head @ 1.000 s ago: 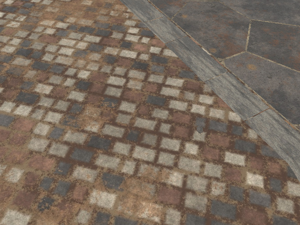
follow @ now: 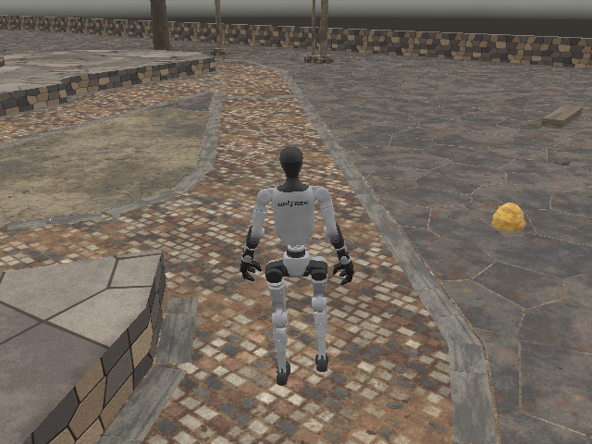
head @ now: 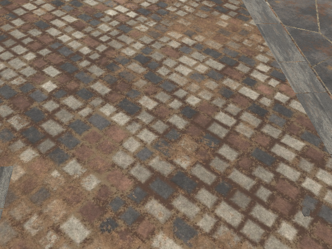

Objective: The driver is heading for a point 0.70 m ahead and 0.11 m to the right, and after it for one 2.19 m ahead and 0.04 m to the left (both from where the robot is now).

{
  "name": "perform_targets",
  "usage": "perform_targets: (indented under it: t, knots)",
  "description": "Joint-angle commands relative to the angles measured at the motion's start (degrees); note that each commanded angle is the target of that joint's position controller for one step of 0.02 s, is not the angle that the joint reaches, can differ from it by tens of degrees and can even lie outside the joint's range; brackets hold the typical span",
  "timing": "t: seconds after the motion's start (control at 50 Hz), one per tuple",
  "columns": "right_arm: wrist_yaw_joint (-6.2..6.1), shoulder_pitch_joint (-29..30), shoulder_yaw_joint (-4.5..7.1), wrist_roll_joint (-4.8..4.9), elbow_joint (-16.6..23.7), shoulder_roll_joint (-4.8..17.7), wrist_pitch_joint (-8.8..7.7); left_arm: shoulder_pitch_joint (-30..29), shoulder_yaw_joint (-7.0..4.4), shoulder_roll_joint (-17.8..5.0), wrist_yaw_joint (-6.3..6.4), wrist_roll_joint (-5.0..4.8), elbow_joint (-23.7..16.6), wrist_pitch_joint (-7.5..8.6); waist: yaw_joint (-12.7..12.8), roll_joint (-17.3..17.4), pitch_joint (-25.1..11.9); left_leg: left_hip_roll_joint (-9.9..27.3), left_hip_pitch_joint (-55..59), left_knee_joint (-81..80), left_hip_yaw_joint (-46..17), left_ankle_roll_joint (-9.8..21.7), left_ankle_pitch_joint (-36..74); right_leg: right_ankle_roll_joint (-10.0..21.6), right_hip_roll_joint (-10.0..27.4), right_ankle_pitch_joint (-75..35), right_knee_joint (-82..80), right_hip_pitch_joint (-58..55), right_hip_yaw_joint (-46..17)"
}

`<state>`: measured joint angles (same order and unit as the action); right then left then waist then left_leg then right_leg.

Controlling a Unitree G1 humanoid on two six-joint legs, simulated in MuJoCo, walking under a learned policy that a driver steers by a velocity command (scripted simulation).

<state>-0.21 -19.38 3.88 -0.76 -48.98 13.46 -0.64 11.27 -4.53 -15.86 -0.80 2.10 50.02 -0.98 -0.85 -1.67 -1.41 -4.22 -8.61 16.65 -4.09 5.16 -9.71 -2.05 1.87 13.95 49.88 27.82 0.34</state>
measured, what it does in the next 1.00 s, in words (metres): walks ahead: right foot, then left foot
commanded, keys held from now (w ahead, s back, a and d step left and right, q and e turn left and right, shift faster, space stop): w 0.76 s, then w+e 0.24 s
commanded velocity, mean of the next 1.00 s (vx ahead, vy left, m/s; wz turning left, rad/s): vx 0.45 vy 0.00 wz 0.03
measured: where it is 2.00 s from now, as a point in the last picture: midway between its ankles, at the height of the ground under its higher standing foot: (165, 216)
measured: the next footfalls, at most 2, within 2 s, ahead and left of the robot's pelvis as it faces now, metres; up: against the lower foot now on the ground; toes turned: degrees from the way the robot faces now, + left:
right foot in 0.24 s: +0.15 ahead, -0.13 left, +0.00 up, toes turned +0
left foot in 0.72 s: +0.48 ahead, +0.06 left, +0.00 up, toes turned +5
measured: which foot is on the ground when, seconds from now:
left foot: down 0.00-0.24, up 0.26-0.70, down 0.72-1.00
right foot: up 0.00-0.22, down 0.24-0.74, up 0.76-1.00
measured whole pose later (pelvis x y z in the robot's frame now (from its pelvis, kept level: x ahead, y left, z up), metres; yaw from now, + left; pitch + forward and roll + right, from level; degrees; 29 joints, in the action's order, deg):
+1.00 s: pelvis +0.45 +0.01 -0.01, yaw -3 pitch -1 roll +1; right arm 0.1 -20.0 2.5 -0.9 -55.5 12.8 -5.9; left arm 13.5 -3.1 -14.0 -2.0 1.4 52.4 1.1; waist -0.5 -2.2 2.4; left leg -4.4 -3.9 14.5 9.5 6.0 -10.7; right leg 3.4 4.8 8.6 60.0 35.6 -2.2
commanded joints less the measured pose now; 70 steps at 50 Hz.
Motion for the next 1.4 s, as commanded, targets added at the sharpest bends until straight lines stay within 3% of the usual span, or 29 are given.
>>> perform_targets:
  t: [0.02, 0.14, 0.22, 0.24, 0.26, 0.28, 0.3, 0.36, 0.46, 0.6, 0.66, 0.7, 0.72, 0.74, 0.76, 0.78, 0.8, 0.84, 0.96, 1.06, 1.14, 1.22, 1.26, 1.28, 1.3, 1.32, 1.34, 1.36, 1.4]
  knots:
    - [-0.17, -4.12, 1.64, -0.18, 1.01, 8.11, -1.6, -6.06, 0.1, -2.37, -0.36, -0.09, -4.77, 1.63, -2.55, 8.26, 2.83, 15.13, 8.1, -9.17, -16.15, 9.08, -13.25, -0.05, 0.63, 0.03, -6.42, 9.2, 0.14]
    - [0.31, -4.41, 1.97, -0.45, 0.21, 9.98, -2.71, -8.11, 0.54, -2.8, -0.64, -0.61, -6.75, 3.09, -3.12, 7.79, 5.24, 16.25, 2.62, -7.49, -17.06, 9.52, -15.42, 2.66, 0.12, 3.22, -15.04, 1.35, 1.32]
    - [0.46, 0.0, 1.49, 0.14, 0.73, 8.47, -3.15, 5.38, 0.16, -2.86, 0.3, -0.55, -2.95, 4.71, 4.34, 3.15, 3.53, 11.25, -12.21, 2.84, -12.48, 5.61, -9.74, 4.64, -1.98, 0.2, -25.85, -25.31, 1.8]
    - [0.56, 1.91, 0.37, -0.01, 1.97, 4.88, -3.67, 13.02, -0.79, -6.83, 1.09, 0.2, -1.59, 5.56, 8.07, -4.8, 0.51, 5.85, -18.13, 17.55, -6.05, 2.97, -8.2, 6.4, 7.49, 9.9, -32.52, -33.95, -10.35]
    - [0.79, 1.96, -0.41, 0.49, 4.01, 1.73, -4.2, 17.86, -2.33, -14.31, 1.27, 0.23, -0.92, 5.64, 8.28, -16.34, -1.19, -1.93, -31.01, 33.1, 2.15, 0.9, -18.58, 11.65, 19.83, 26.41, -42.07, -40.24, -33.91]
    - [0.76, 0.7, 0.64, -0.99, 3.28, 6.67, -3.76, 15.65, -2.09, -12.01, 1.01, -0.24, -0.48, 5.09, 5.28, -10.04, 2.49, 0.4, -34.52, 42.32, -0.4, 1.6, -19.9, 14.77, 21.85, 31.51, -42.81, -34.39, -39.67]
    - [1.36, 1.23, 0.87, -1.42, 2.49, 7.32, -3.61, 10.39, -0.95, -7.66, 0.43, -0.77, -2.16, 5.09, 2.7, -3.62, 6.14, 3.71, -34.69, 45.24, -1.5, 1.93, -14.53, 14.22, 18.94, 29.37, -42.13, -29.97, -33.83]
    - [2.73, 2.46, 0.34, -1.73, 1.43, 5.47, -3.1, 6.73, 0.52, -2.92, 0.2, -0.98, -2.65, 6.2, 0.68, -2.74, 5.63, 7.6, -30.78, 43.13, 1.34, -0.47, -4.46, 11.06, 11.27, 6.83, -43.43, -26.18, -17.82]
    - [3.03, 10.05, -0.57, -1.87, 3.52, 3.79, -2.02, 14.14, 0.83, -2.7, 0.26, -1.89, 1.37, 7.05, 1.78, -2.43, 4.34, 8.59, -34.69, 40.91, 5.72, -3.83, 0.99, 12.42, 8.86, -22.97, -41.68, -29.51, -8.23]
    - [2.99, 22.98, -2.21, -0.92, 7.61, 2.43, -2.03, 17.3, 1.11, -3.83, 0.79, -1.49, 4.17, 6.91, 3.72, -3.48, 7.24, 6.16, -26.43, 19.29, 9.36, -2.73, 8.02, 11.88, 8.54, -31.54, -41.97, -28.96, -3.72]
    - [2.17, 20.19, -1.67, -0.94, 6.9, 3.96, -2.32, 16.03, 1.02, -4.86, 1.22, -1.32, 5.01, 6.66, 1.17, -3.61, 5.9, 3.98, -19.64, 15.61, 9.55, 0.29, 4.6, 10.97, 10.43, -45.45, -36.48, -32.58, -2.78]
    - [1.18, 7.9, -0.5, -1.09, 2.73, 6.17, -2.93, 14.66, 0.82, -5.83, 1.38, -1.09, 5.29, 6.04, -4.23, -3.04, -0.9, 0.74, -5.49, 11.72, 10.41, 2.81, 2.8, 9.41, 9.14, -55.34, -21.46, -32.9, -0.97]
    - [0.56, -1.09, 0.42, -2.01, 0.01, 8.36, -3.5, 14.66, 1.05, -5.35, 1.35, -1.33, 4.97, 5.83, -7.65, -1.61, -5.98, 4.21, 8.18, 10.82, 6.99, 4.62, 2.85, 8.66, 7.19, -45.79, -9.05, -25.04, 0.28]
    - [-0.12, -8.53, 1.78, -3.47, -0.73, 13.94, -3.71, 17.55, 2.14, -0.93, 0.98, -2.33, 2.81, 5.75, -7.79, 7.91, -14.29, 20.61, 23.51, 9.84, -13.21, 8.6, -5.45, 7.17, 1.91, -19.27, 11.03, -10.11, 3.4]
    - [0.43, -7.52, 2.18, -1.78, -1.09, 14.51, -2.99, 21.65, 1.74, -0.49, 0.83, -3.07, 3.53, 5.62, -5.02, 15.87, -19.16, 29.24, 28.55, 0.59, -37.66, 14.37, -6.89, 6.44, -6.96, 15.83, 26.04, 2.85, -0.51]
    - [0.69, -0.75, 1.67, -0.32, -0.12, 11.52, -2.67, 16.35, 0.79, -4.39, 1.12, -1.87, 2.87, 5.29, -3.2, 7.18, -9.49, 26.38, 20.58, -0.8, -29.81, 12.14, -10.81, 7.43, -2.37, 11.26, 27.68, 7.69, -4.47]
    - [0.79, 4.12, 0.59, -0.19, 0.65, 7.53, -3.08, 12.32, 1.01, -3.43, 0.73, -1.79, 2.03, 5.59, -2.05, 4.35, -2.32, 24.19, 11.29, -3.05, -21.32, 10.52, -8.92, 7.61, -0.15, 6.44, 24.71, 7.28, -4.26]
    - [0.54, 6.1, -0.45, -0.4, -0.52, 4.12, -4.17, 11.43, 1.12, -1.62, 0.19, -0.9, 2.39, 4.66, 1.11, 4.11, 3.22, 19.28, 0.48, -6.85, -10.35, 6.24, -1.45, 7.24, 2.91, 3.05, 18.03, 2.3, -4.34]
    - [0.2, 1.02, -0.35, -0.08, -3.47, 5.13, -6.41, 5.9, 1.04, -0.21, -1.4, -0.62, 1.13, 1.96, 2.03, 4.4, 5.73, 16.67, 0.02, -11.43, 2.67, 3.45, 7.96, 5.38, 4.06, -6.14, 12.43, 7.98, -3.31]
    - [-0.29, -2.45, -0.87, 0.05, -5.0, 4.71, -6.25, -3.72, 1.7, 0.85, -1.92, -0.88, -2.13, 2.38, 0.21, 4.32, 7.09, 14.75, 4.02, -10.26, 10.51, 0.88, 19.0, 4.65, 2.79, -15.61, -0.71, 10.79, 0.55]
    - [-1.65, -5.96, -1.26, 0.24, -6.76, 4.95, -5.49, -9.16, 2.91, 2.71, -2.1, -0.31, -4.38, 2.77, -1.32, 4.83, 7.36, 14.98, 8.58, -3.19, 15.9, -0.23, 41.25, 5.63, -0.36, -16.51, -12.15, 6.08, 7.89]
    - [-3.14, -3.42, -0.29, 0.1, -6.17, 7.94, -4.09, 2.33, 1.68, -0.65, -1.51, 0.51, -1.85, 3.2, 3.61, 9.01, 0.41, 16.46, 11.79, 15.81, 17.1, -1.19, 59.23, 9.8, -6.22, -7.58, -15.44, -6.34, 9.06]
    - [-2.55, -0.11, 0.16, 0.92, -4.34, 8.57, -3.62, 13.06, -0.26, -5.0, -0.44, 1.35, 0.71, 4.61, 9.72, 4.02, -5.92, 13.41, 3.25, 41.78, 17.59, -2.57, 35.05, 14.15, -2.99, -23.26, -26.27, -21.95, 2.43]
    - [-1.86, -6.46, -1.01, 0.54, -1.92, 1.82, -3.69, 10.4, -1.88, -11.65, 0.15, 0.91, -0.07, 4.47, 2.79, -9.18, -11.45, 4.82, -17.27, 60.83, 16.14, -4.74, -26.3, 20.98, 14.92, -67.33, -14.72, -40.42, -15.94]
    - [-1.83, -6.62, -0.63, 1.02, -1.01, 4.28, -2.93, 13.61, -2.69, -13.27, 0.23, -1.68, -1.0, 3.64, 5.55, -4.73, -21.03, 1.35, -24.74, 70.85, 4.79, -5.57, -27.2, 29.74, 21.14, -68.7, -19.49, -45.83, -29.64]
    - [-1.72, -2.86, -0.58, 0.41, -0.17, 5.29, -2.76, 8.64, -2.47, -11.37, 0.85, -2.41, -2.64, 2.54, 4.75, 0.47, -15.24, 4.87, -27.23, 69.38, 1.91, -5.59, -20.51, 28.48, 19.34, -54.74, -24.36, -38.27, -25.79]
    - [-1.55, 0.69, -0.52, 0.1, 0.86, 5.52, -2.81, 3.88, -1.5, -7.66, 1.14, -2.71, -3.51, 1.82, 3.4, 1.82, -6.49, 6.51, -27.82, 64.72, 2.4, -5.94, -16.61, 25.91, 16.35, -44.36, -28.61, -28.78, -22.34]
    - [-1.5, 1.15, -0.39, -0.47, 0.43, 5.44, -2.4, 1.28, -0.49, -4.29, 1.36, -2.58, -3.68, 1.6, 1.16, 4.16, -2.47, 7.78, -25.94, 60.38, 2.44, -6.13, -14.82, 22.95, 13.77, -40.53, -30.99, -22.71, -18.29]
    - [-1.46, -2.35, -0.53, -1.38, -1.01, 3.89, 0.14, 0.52, 0.72, -1.35, 1.57, -1.97, -3.44, 2.09, -0.86, 3.0, -1.89, 8.39, -17.65, 53.88, 3.22, -6.48, -12.99, 19.75, 10.51, -39.9, -33.16, -14.3, -11.73]
Velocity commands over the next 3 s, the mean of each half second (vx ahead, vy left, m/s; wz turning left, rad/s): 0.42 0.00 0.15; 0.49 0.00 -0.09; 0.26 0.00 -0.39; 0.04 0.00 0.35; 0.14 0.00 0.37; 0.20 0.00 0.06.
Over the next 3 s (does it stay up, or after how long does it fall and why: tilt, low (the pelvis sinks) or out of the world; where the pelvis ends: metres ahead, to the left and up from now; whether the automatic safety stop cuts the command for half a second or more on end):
stays up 0.86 0.04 -0.01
